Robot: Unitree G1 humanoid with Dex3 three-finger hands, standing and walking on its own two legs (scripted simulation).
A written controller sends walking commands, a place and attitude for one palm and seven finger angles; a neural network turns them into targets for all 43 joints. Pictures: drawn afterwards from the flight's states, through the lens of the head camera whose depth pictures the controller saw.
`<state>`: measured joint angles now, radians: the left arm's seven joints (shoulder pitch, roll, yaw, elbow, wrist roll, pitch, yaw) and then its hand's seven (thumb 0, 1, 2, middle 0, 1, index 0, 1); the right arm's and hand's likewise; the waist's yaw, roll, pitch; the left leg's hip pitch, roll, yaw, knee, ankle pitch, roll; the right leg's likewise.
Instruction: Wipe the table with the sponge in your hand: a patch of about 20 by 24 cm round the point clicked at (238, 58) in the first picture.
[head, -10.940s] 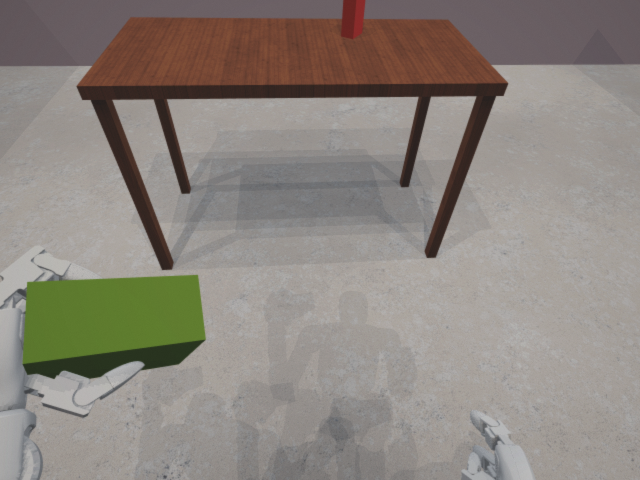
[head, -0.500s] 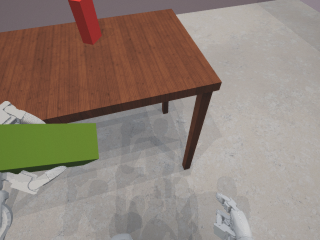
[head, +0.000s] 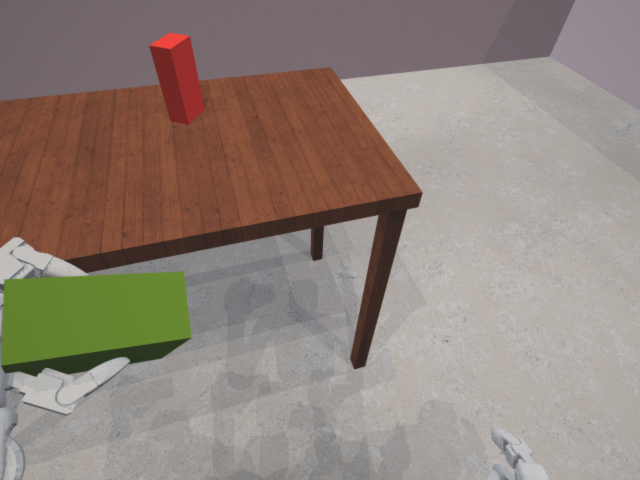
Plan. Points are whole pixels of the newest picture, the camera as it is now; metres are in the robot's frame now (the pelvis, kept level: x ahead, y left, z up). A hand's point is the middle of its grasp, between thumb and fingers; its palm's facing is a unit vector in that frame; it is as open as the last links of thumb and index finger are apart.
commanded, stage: take the last steps up to it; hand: left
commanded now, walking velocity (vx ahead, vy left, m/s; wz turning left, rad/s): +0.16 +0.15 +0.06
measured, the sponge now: (125, 323) +0.23 +0.21 +0.14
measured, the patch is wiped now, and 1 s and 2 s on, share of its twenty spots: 0.00 0.00 0.00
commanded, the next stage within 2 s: come to a stop and stand still in 0.78 s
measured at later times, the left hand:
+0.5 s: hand (36, 305) +0.23 +0.29 +0.16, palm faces +0.39 -0.80 -0.46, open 10.4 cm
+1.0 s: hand (45, 273) +0.27 +0.29 +0.17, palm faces +0.35 -0.79 -0.51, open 10.4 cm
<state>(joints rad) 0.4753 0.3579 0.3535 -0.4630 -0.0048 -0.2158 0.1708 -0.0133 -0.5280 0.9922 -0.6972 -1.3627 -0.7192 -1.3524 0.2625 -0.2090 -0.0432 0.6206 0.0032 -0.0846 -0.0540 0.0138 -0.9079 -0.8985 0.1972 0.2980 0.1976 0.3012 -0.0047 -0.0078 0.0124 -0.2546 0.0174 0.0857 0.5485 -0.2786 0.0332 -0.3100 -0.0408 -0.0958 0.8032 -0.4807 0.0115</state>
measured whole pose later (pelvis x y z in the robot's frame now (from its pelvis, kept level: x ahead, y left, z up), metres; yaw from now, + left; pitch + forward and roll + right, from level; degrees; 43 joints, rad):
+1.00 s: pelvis +0.05 +0.06 +0.01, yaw +2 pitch +0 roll +4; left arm 0.53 0.36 0.34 -0.51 -0.01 -0.22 0.15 -0.01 -0.53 0.99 -0.70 -1.36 -0.72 -1.35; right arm 0.17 -0.24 -0.03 0.61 0.00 -0.02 -0.04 0.01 -0.91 -0.90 0.20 0.30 0.20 0.30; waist -0.02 -0.03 0.12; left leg -0.46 0.07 0.08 0.84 -0.33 -0.04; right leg -0.22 -0.11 -0.16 0.49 -0.28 -0.04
